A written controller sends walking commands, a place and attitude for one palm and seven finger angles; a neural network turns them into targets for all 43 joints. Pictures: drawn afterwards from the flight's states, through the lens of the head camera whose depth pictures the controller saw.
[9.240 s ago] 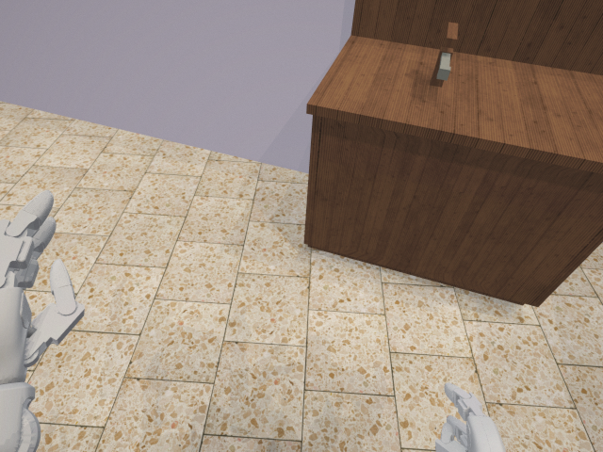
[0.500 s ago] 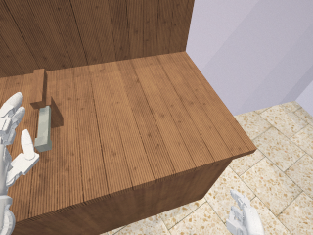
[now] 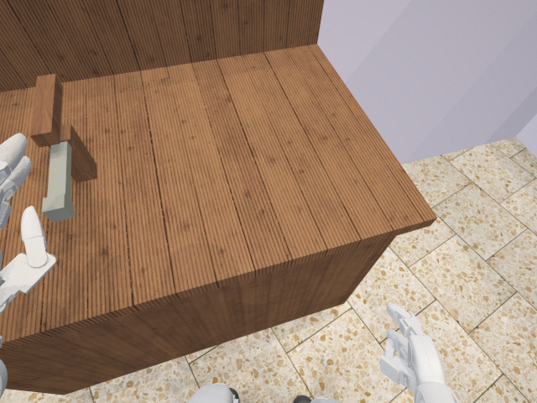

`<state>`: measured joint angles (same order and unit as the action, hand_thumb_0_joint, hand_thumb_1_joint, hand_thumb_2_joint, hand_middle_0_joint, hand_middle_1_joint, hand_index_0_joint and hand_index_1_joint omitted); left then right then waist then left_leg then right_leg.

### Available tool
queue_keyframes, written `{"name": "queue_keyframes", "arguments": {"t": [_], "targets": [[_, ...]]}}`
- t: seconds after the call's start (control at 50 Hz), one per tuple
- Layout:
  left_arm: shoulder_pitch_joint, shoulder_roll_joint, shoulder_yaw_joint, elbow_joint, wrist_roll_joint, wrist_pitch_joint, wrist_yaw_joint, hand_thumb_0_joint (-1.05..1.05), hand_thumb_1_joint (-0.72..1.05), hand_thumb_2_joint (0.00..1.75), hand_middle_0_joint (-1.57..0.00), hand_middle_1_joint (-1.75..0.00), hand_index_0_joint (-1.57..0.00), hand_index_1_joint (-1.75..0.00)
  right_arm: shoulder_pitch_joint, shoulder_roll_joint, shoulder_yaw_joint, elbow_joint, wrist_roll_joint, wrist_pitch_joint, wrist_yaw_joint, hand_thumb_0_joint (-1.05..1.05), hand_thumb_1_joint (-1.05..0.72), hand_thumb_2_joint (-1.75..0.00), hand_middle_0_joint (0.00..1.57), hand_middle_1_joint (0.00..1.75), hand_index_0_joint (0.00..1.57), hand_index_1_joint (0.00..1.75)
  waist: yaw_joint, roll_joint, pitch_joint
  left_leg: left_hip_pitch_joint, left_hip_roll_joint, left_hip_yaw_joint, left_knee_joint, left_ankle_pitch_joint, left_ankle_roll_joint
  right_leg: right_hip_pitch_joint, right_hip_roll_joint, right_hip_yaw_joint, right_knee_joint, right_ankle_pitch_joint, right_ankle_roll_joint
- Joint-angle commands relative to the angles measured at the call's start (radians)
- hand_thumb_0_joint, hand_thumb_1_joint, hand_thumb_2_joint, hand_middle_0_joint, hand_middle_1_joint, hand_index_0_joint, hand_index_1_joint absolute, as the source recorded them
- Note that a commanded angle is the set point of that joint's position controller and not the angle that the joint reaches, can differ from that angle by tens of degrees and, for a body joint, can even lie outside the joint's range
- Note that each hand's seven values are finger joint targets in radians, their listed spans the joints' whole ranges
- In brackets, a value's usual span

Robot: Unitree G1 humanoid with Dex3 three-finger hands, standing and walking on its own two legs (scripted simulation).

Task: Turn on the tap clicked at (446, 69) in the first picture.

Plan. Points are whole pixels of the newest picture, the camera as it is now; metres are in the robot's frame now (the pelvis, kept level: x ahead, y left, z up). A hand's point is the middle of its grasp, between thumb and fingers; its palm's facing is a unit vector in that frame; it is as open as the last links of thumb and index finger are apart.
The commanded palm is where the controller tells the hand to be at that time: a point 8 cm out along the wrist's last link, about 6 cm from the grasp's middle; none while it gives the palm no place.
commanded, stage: come to a stop and stand still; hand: left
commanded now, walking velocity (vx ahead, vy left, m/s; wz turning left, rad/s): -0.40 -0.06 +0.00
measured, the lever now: (58, 208) +0.33 +0.34 +0.07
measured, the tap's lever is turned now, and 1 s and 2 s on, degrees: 0 0 0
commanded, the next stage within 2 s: look again from close up in 1.56 s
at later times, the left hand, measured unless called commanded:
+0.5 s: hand (15, 287) +0.19 +0.25 +0.18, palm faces +0.42 -0.82 -0.39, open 7.4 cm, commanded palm +0.13 +0.28 +0.18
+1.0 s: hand (28, 250) +0.22 +0.26 +0.18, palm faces +0.42 -0.84 -0.33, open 7.4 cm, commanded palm +0.16 +0.28 +0.18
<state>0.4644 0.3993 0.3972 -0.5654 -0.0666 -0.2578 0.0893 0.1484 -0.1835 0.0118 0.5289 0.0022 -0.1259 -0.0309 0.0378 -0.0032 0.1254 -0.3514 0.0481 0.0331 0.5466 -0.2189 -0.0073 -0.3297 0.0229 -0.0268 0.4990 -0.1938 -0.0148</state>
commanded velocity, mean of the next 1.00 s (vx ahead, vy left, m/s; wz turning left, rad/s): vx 0.01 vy -0.01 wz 0.00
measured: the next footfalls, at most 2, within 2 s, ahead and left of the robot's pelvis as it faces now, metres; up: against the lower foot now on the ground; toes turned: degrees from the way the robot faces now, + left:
none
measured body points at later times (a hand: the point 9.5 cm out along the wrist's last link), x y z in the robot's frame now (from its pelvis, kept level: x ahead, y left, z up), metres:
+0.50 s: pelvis -0.02 +0.00 +0.00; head -0.02 +0.02 +0.45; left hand +0.16 +0.29 +0.20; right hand +0.13 -0.22 -0.08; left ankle -0.03 +0.11 -0.73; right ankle +0.04 -0.11 -0.73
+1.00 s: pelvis +0.00 +0.00 +0.01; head +0.02 +0.02 +0.45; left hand +0.19 +0.30 +0.20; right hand +0.17 -0.23 -0.07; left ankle -0.03 +0.11 -0.73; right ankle +0.04 -0.11 -0.73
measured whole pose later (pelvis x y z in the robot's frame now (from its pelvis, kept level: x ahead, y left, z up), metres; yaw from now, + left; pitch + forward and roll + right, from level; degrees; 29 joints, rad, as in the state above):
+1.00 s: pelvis +0.00 +0.00 +0.01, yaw +0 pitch -1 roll -1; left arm 0.35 0.36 0.38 -0.44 -0.05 -0.26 0.11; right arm 0.22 -0.23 0.01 0.61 0.01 -0.19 -0.02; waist 0.04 -0.03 0.08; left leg -0.16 0.00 0.02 0.48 -0.30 0.02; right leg -0.26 0.01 -0.02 0.43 -0.15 -0.01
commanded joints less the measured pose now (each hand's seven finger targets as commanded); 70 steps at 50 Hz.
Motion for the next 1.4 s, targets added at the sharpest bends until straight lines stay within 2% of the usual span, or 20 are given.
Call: {"name": "queue_keyframes", "arguments": {"t": [0.0, 0.06, 0.1, 0.16, 0.2, 0.24, 0.34, 0.44, 0.46, 0.48, 0.5, 0.54, 0.58, 0.7, 0.74, 0.8, 0.84, 1.02, 1.24, 1.38], "targets": [[-0.021, 0.164, 0.141, -0.213, -0.006, -0.091, 0.017, 0.00, 0.90, 0.90, -0.20, -0.30, -0.20, -0.30, 0.006, -0.130, -0.083, -0.125, -0.001, -0.065, -0.014, 0.00, -0.90, -0.90, 0.20, 0.30, 0.20, 0.30, -0.026, -0.004, -0.274, 0.062, 0.035, -0.034, 0.043, 0.025, 0.016, 0.053, -0.155, 0.156, -0.091, 0.250, -0.055], [0.015, 0.151, 0.125, -0.175, -0.004, -0.088, 0.033, 0.00, 0.90, 0.90, -0.20, -0.30, -0.20, -0.30, 0.025, -0.109, -0.084, -0.089, -0.006, -0.052, -0.009, 0.00, -0.90, -0.90, 0.20, 0.30, 0.20, 0.30, -0.035, -0.146, -0.294, 0.114, -0.056, -0.013, 0.225, -0.129, -0.001, -0.060, -0.302, 0.268, -0.234, 0.080, -0.125], [0.032, 0.164, 0.147, -0.166, -0.008, -0.060, 0.046, 0.00, 0.90, 0.90, -0.20, -0.30, -0.20, -0.30, -0.006, -0.109, -0.076, -0.094, 0.005, -0.052, -0.016, 0.00, -0.90, -0.90, 0.20, 0.30, 0.20, 0.30, -0.020, -0.165, -0.283, 0.112, -0.055, -0.049, 0.237, -0.181, 0.002, -0.069, -0.326, 0.290, -0.247, -0.105, -0.147], [0.070, 0.138, 0.117, -0.116, -0.011, -0.016, 0.058, 0.00, 0.90, 0.90, -0.20, -0.30, -0.20, -0.30, -0.017, -0.112, -0.048, -0.086, 0.010, -0.038, -0.025, 0.00, -0.90, -0.90, 0.20, 0.30, 0.20, 0.30, -0.033, -0.084, -0.265, 0.160, -0.015, -0.044, -0.113, -0.129, 0.025, -0.016, -0.190, 0.166, -0.156, -0.215, -0.048], [0.028, 0.148, 0.123, -0.139, 0.001, -0.022, 0.063, 0.00, 0.90, 0.90, -0.20, -0.30, -0.20, -0.30, -0.023, -0.145, -0.062, -0.098, 0.016, -0.047, -0.039, 0.00, -0.90, -0.90, 0.20, 0.30, 0.20, 0.30, -0.020, 0.064, -0.239, 0.085, 0.097, -0.186, -0.246, -0.086, 0.074, 0.074, -0.067, 0.091, -0.033, -0.161, 0.014], [-0.004, 0.179, 0.141, -0.164, 0.008, -0.012, 0.065, 0.00, 0.90, 0.90, -0.20, -0.30, -0.20, -0.30, -0.046, -0.137, -0.055, -0.098, 0.024, -0.057, -0.041, 0.00, -0.90, -0.90, 0.20, 0.30, 0.20, 0.30, -0.014, 0.148, -0.265, 0.055, 0.153, -0.218, -0.257, -0.018, 0.087, 0.142, -0.067, 0.065, 0.046, -0.066, 0.018], [-0.115, 0.136, 0.061, -0.218, 0.027, 0.001, 0.059, 0.00, 0.90, 0.90, -0.20, -0.30, -0.20, -0.30, -0.023, -0.142, -0.059, -0.091, 0.020, -0.078, -0.022, 0.00, -0.90, -0.90, 0.20, 0.30, 0.20, 0.30, -0.024, 0.124, -0.207, 0.018, 0.093, -0.147, -0.218, 0.025, 0.049, 0.248, -0.076, 0.050, -0.028, 0.075, 0.004], [-0.090, 0.110, 0.047, -0.083, 0.040, 0.010, 0.054, 0.00, 0.90, 0.90, -0.20, -0.30, -0.20, -0.30, 0.004, -0.143, -0.058, -0.078, 0.024, -0.070, -0.005, 0.00, -0.90, -0.90, 0.20, 0.30, 0.20, 0.30, -0.026, 0.111, -0.084, -0.107, 0.077, -0.137, -0.273, -0.247, 0.055, 0.232, -0.063, 0.065, -0.069, -0.076, 0.000], [-1.184, 0.896, 0.575, -0.317, 0.213, -0.120, 0.043, 0.00, 0.90, 0.90, -0.20, -0.30, -0.20, -0.30, 0.131, -0.190, -0.027, -0.042, -0.055, -0.137, -0.009, 0.00, -0.90, -0.90, 0.20, 0.30, 0.20, 0.30, -0.009, 0.109, 0.036, -0.185, 0.050, -0.033, -0.095, 0.033, 0.060, 0.126, -0.062, 0.079, -0.035, -0.037, 0.005], [-0.625, 0.286, 0.190, 0.302, 0.073, -0.083, -0.015, 0.00, 0.90, 0.90, -0.20, -0.30, -0.20, -0.30, 0.045, -0.042, 0.010, -0.006, 0.012, -0.128, -0.008, 0.00, -0.90, -0.90, 0.20, 0.30, 0.20, 0.30, -0.022, 0.026, -0.177, 0.025, 0.009, -0.086, -0.122, 0.029, 0.048, 0.053, -0.125, 0.098, -0.089, -0.067, -0.034], [-0.349, 0.236, 0.159, 0.262, 0.032, -0.074, -0.010, 0.00, 0.90, 0.90, -0.20, -0.30, -0.20, -0.30, 0.057, -0.095, -0.034, -0.033, 0.007, -0.130, -0.007, 0.00, -0.90, -0.90, 0.20, 0.30, 0.20, 0.30, 0.015, 0.055, -0.084, 0.046, 0.016, -0.067, -0.148, 0.010, 0.018, 0.076, -0.094, 0.196, -0.151, 0.003, -0.044], [-0.254, 0.039, -0.007, 0.240, 0.002, -0.064, -0.024, 0.00, 0.90, 0.90, -0.20, -0.30, -0.20, -0.30, 0.035, -0.121, -0.046, -0.067, 0.028, -0.120, 0.021, 0.00, -0.90, -0.90, 0.20, 0.30, 0.20, 0.30, -0.005, 0.196, -0.166, 0.091, 0.005, -0.047, -0.177, -0.015, 0.024, 0.149, -0.088, 0.135, -0.067, 0.039, -0.038], [-0.188, 0.054, -0.028, 0.125, 0.003, -0.070, -0.017, 0.00, 0.90, 0.90, -0.20, -0.30, -0.20, -0.30, 0.034, -0.137, -0.043, -0.086, 0.026, -0.110, 0.042, 0.00, -0.90, -0.90, 0.20, 0.30, 0.20, 0.30, 0.011, 0.165, -0.181, -0.004, 0.030, -0.057, -0.215, -0.088, 0.039, 0.242, -0.081, 0.112, -0.041, 0.008, -0.013], [-0.135, 0.187, 0.107, 0.022, 0.001, -0.055, 0.012, 0.00, 0.90, 0.90, -0.20, -0.30, -0.20, -0.30, 0.012, -0.123, -0.040, -0.112, 0.021, -0.100, 0.022, 0.00, -0.90, -0.90, 0.20, 0.30, 0.20, 0.30, 0.004, -0.282, -0.201, 0.076, -0.039, -0.040, -0.103, -0.131, 0.036, 0.141, -0.125, 0.185, -0.240, -0.226, -0.011], [-0.192, 0.267, 0.183, -0.049, 0.006, -0.059, 0.024, 0.00, 0.90, 0.90, -0.20, -0.30, -0.20, -0.30, -0.017, -0.125, -0.034, -0.103, 0.016, -0.095, 0.006, 0.00, -0.90, -0.90, 0.20, 0.30, 0.20, 0.30, -0.005, -0.165, -0.199, 0.131, -0.041, -0.037, -0.105, -0.095, 0.038, 0.092, -0.134, 0.194, -0.247, -0.212, -0.021], [-0.230, 0.200, 0.128, -0.085, 0.008, -0.072, 0.026, 0.00, 0.90, 0.90, -0.20, -0.30, -0.20, -0.30, -0.018, -0.120, -0.034, -0.096, 0.008, -0.103, -0.008, 0.00, -0.90, -0.90, 0.20, 0.30, 0.20, 0.30, -0.007, 0.094, -0.210, 0.121, -0.022, -0.051, -0.157, -0.035, 0.040, 0.160, -0.109, 0.173, -0.173, -0.063, -0.019], [-0.260, 0.187, 0.107, -0.149, 0.011, -0.077, 0.026, 0.00, 0.90, 0.90, -0.20, -0.30, -0.20, -0.30, -0.032, -0.119, -0.030, -0.092, 0.011, -0.117, -0.003, 0.00, -0.90, -0.90, 0.20, 0.30, 0.20, 0.30, -0.006, 0.172, -0.240, 0.150, -0.011, -0.052, -0.158, 0.044, 0.034, 0.205, -0.095, 0.143, -0.125, 0.079, -0.017], [-0.076, 0.088, 0.045, 0.010, 0.016, -0.039, 0.025, 0.00, 0.90, 0.90, -0.20, -0.30, -0.20, -0.30, 0.001, -0.147, -0.058, -0.082, 0.016, -0.095, 0.016, 0.00, -0.90, -0.90, 0.20, 0.30, 0.20, 0.30, -0.011, -0.034, -0.214, 0.111, 0.016, -0.059, -0.160, 0.192, 0.008, 0.277, -0.081, 0.079, -0.084, 0.285, -0.003], [-0.166, 0.151, 0.081, -0.204, 0.016, -0.044, 0.026, 0.00, 0.90, 0.90, -0.20, -0.30, -0.20, -0.30, -0.050, -0.127, -0.041, -0.119, 0.014, -0.075, 0.005, 0.00, -0.90, -0.90, 0.20, 0.30, 0.20, 0.30, -0.012, 0.123, -0.253, 0.156, 0.019, -0.054, -0.170, 0.296, -0.003, 0.303, -0.066, 0.040, -0.049, 0.338, 0.001], [-0.121, 0.104, 0.052, -0.107, 0.018, -0.028, 0.027, 0.00, 0.90, 0.90, -0.20, -0.30, -0.20, -0.30, -0.016, -0.137, -0.051, -0.105, 0.010, -0.061, 0.007, 0.00, -0.90, -0.90, 0.20, 0.30, 0.20, 0.30, -0.015, 0.073, -0.233, 0.138, 0.030, -0.064, -0.186, 0.273, -0.019, 0.297, -0.064, 0.035, -0.059, 0.303, 0.002]]}}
